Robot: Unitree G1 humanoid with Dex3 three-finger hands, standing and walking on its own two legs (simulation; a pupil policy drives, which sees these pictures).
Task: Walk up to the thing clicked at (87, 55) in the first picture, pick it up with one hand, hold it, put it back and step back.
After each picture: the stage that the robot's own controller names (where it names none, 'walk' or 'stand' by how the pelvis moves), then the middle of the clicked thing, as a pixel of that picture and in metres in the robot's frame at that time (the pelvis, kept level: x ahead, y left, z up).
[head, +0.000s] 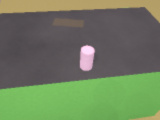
stand; (86, 58) +0.58 -0.01 -0.07
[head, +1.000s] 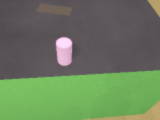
sink last; (64, 52) +0.53 +0.10 -0.03
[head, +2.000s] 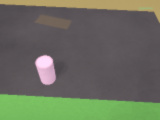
stand; (46, 70) +0.45 +0.17 -0.04
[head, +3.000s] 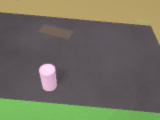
stand; (48, 77) +0.45 +0.16 -0.07
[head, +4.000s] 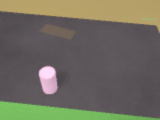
stand; (48, 80) +0.43 +0.16 -0.07
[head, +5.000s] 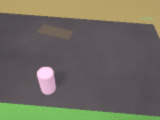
stand; (47, 81) +0.43 +0.17 -0.07
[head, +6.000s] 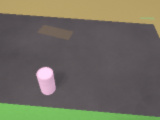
stand; (46, 81) +0.43 +0.17 -0.07
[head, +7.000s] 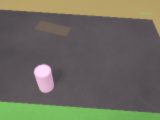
rise first; (44, 79) +0.43 +0.18 -0.07
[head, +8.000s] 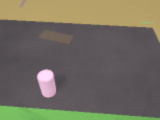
rise first; (47, 83) +0.43 +0.18 -0.07
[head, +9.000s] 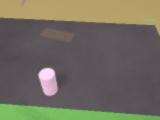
go down; (48, 82) +0.43 +0.18 -0.07
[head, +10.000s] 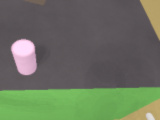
go down; (25, 58) +0.44 +0.17 +0.00
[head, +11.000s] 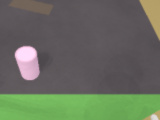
go down; (28, 64) +0.44 +0.17 +0.00
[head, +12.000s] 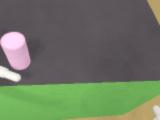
close in; (17, 52) +0.45 +0.18 +0.03
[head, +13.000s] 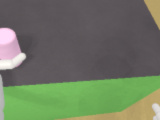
lift; (8, 49) +0.46 +0.19 +0.04
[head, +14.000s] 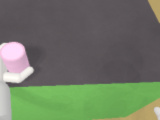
lift; (16, 62) +0.41 +0.18 +0.03
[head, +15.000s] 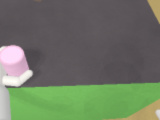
lift; (16, 65) +0.40 +0.19 +0.03
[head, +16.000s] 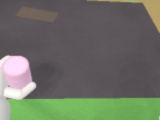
lift; (19, 76) +0.34 +0.19 +0.08
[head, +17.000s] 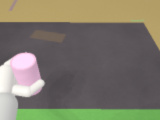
hold; (27, 75) +0.32 +0.17 +0.14
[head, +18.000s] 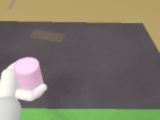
hold; (30, 79) +0.32 +0.16 +0.12
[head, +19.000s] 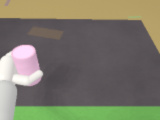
crouch; (27, 66) +0.37 +0.18 +0.12
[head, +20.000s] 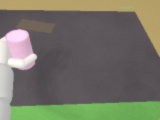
lower; (21, 50) +0.43 +0.19 +0.11
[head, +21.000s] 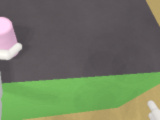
lower; (4, 39) +0.48 +0.19 +0.05
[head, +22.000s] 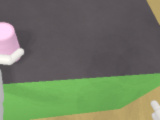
lower; (6, 44) +0.47 +0.19 +0.04
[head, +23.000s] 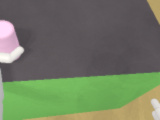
lower; (6, 42) +0.47 +0.19 +0.05
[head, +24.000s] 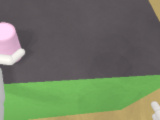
lower; (7, 44) +0.47 +0.19 +0.04
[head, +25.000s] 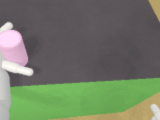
withdraw; (14, 50) +0.45 +0.18 +0.04
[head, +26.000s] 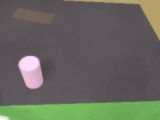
sink last; (32, 73) +0.41 +0.18 +0.00
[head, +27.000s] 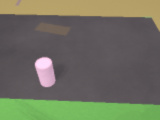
stand; (45, 72) +0.45 +0.18 -0.01
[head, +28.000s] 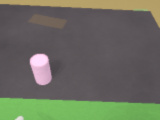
stand; (41, 69) +0.44 +0.18 +0.00
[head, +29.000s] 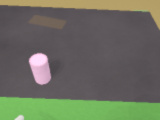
stand; (40, 69) +0.44 +0.18 +0.00
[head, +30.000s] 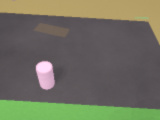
stand; (45, 75) +0.45 +0.17 -0.05
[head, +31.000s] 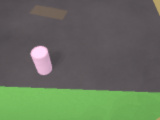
walk; (42, 61) +0.48 +0.19 -0.04
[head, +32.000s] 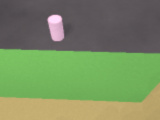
walk; (56, 28) +0.68 +0.16 -0.05
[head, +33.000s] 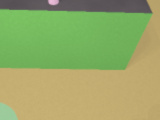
walk; out of the picture +0.99 +0.23 -0.04
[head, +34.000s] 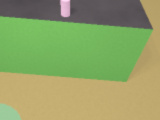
stand; (65, 7) +1.06 +0.16 -0.06
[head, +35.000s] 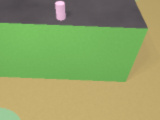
stand; (60, 10) +1.06 +0.18 -0.07
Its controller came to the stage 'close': yes
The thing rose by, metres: 0.20
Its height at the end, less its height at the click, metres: +0.00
